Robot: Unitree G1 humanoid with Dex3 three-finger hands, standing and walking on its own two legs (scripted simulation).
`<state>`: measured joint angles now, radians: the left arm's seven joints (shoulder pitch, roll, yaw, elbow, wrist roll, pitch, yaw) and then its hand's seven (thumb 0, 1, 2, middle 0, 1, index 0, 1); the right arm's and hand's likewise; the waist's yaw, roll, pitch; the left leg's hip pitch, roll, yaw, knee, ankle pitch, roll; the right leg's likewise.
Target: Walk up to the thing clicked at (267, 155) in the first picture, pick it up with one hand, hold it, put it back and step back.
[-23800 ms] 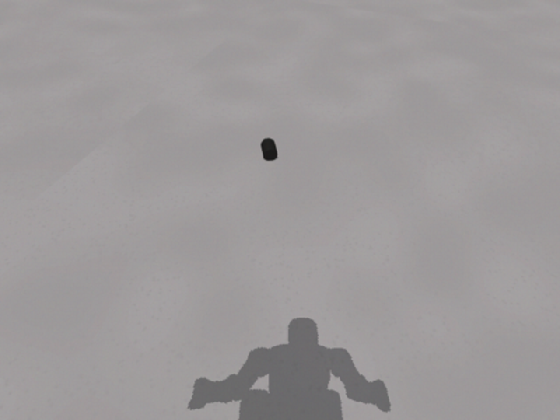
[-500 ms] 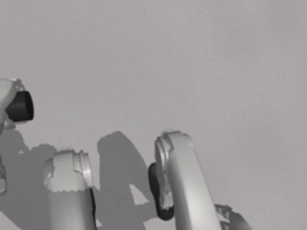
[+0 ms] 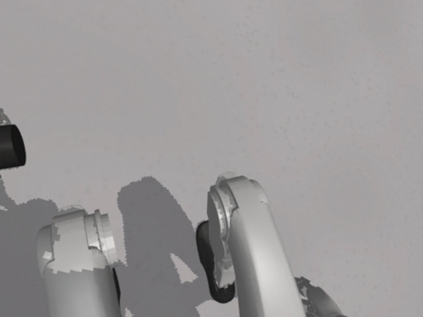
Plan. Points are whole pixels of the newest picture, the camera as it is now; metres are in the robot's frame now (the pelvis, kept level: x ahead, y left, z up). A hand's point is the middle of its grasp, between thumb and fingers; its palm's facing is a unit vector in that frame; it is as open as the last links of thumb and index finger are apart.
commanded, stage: rest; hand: left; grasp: from above
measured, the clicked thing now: out of the picture +0.44 +0.32 -0.23
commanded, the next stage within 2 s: open in 0.94 s
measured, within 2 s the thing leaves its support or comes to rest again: rests again in 1.50 s
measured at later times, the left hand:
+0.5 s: hand out of the picture +0.43 +0.31 -0.24, palm faces -0.48 -0.10 -0.87, open 10.6 cm
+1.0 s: hand out of the picture +0.43 +0.31 -0.25, palm faces -0.47 -0.11 -0.87, open 10.6 cm
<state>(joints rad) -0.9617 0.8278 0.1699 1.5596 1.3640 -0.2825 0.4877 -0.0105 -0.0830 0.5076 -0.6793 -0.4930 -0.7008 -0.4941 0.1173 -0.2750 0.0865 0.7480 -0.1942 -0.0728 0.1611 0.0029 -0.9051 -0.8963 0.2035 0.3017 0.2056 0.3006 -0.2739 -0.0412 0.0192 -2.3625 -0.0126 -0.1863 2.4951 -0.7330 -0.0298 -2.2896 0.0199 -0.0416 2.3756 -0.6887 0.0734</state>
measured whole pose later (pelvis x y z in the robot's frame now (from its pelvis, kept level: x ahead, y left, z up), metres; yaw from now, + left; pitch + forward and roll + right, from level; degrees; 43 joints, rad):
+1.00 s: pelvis +0.00 +0.01 -0.02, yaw -4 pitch +29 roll -14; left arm -1.00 0.95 0.17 1.73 1.39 -0.29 0.62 -0.01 -0.08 0.46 -0.70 -0.47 -0.72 -0.47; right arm 0.08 -0.31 0.21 0.72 -0.26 -0.17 0.23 0.00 -0.91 -0.90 0.20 0.30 0.21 0.30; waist -0.34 -0.09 0.10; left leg -2.36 -0.01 -0.24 2.58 -0.75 -0.01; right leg -2.26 0.04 -0.09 2.40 -0.68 0.07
